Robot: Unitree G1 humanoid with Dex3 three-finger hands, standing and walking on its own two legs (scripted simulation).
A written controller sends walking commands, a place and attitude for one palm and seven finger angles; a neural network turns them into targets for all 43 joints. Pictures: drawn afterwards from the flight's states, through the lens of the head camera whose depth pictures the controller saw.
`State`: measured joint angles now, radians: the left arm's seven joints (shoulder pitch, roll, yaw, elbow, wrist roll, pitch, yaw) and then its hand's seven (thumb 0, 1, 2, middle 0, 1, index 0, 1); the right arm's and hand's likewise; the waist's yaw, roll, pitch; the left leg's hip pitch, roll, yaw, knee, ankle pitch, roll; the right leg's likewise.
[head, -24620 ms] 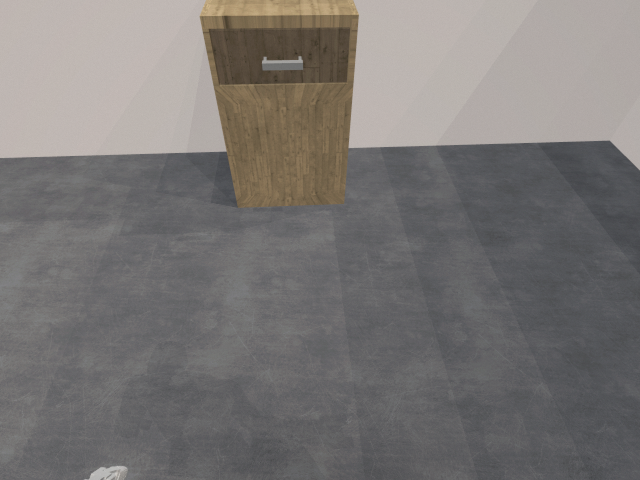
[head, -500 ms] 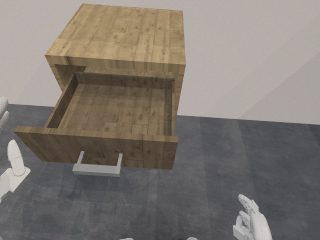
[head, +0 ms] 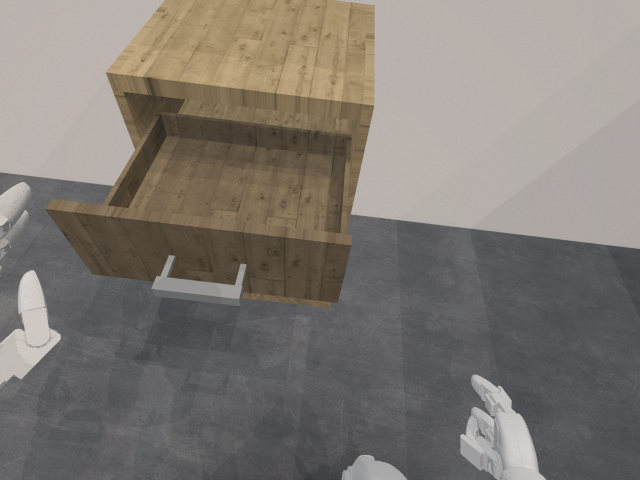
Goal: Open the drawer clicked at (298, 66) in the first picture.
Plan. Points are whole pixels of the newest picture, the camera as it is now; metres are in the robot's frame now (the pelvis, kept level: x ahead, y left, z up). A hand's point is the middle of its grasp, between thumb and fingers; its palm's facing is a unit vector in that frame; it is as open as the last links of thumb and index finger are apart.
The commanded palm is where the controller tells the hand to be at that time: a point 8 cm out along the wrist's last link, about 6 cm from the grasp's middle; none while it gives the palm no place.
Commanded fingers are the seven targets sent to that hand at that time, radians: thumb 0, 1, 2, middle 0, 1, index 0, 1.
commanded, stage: step back with the hand held close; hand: left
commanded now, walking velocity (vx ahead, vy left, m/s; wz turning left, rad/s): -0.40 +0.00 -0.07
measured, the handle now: (202, 278) +0.41 +0.20 -0.07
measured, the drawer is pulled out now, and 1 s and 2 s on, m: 0.30 0.30 0.30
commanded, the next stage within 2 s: stop stepping back and stand still in 0.10 s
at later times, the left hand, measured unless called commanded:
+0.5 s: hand out of the picture +0.09 +0.18 +0.17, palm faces +0.27 -0.81 -0.52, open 7.4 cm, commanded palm +0.03 +0.24 +0.19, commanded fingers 0.00 0.90 0.90 -0.20 -0.30 -0.20 -0.30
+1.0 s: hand out of the picture +0.06 +0.18 +0.18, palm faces +0.38 -0.82 -0.43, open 7.4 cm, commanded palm +0.00 +0.23 +0.19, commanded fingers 0.00 0.90 0.90 -0.20 -0.30 -0.20 -0.30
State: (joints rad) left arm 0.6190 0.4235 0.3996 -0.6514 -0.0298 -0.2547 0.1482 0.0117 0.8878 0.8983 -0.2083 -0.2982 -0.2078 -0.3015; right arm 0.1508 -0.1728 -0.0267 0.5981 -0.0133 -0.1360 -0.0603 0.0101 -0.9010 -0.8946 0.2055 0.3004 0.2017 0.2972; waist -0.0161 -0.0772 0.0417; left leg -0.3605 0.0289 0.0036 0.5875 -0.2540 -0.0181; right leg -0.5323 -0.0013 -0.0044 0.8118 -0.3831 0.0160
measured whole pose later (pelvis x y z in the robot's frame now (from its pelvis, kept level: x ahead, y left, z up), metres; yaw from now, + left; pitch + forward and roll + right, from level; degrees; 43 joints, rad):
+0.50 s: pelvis -0.10 -0.04 +0.01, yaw -1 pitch +1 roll +1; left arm 0.70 0.43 0.37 -0.64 0.00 -0.23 0.17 0.01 0.89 0.90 -0.21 -0.30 -0.21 -0.30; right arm 0.26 -0.23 -0.03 0.61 0.00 -0.12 -0.08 0.01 -0.90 -0.89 0.20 0.30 0.20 0.30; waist -0.04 -0.05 0.02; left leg -0.23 0.01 0.03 0.49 -0.27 0.00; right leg -0.38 0.00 -0.09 0.53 -0.25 -0.02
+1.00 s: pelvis -0.14 -0.04 +0.00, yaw -1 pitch -2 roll +1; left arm 0.58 0.36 0.34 -0.54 0.00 -0.23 0.16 0.01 0.89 0.90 -0.21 -0.30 -0.21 -0.30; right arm 0.24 -0.19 0.01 0.67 -0.01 -0.10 -0.06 0.01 -0.90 -0.89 0.21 0.30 0.20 0.30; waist -0.02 -0.01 -0.01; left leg -0.26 -0.01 0.01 0.64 -0.42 0.04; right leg -0.37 0.02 -0.06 0.52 -0.11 -0.06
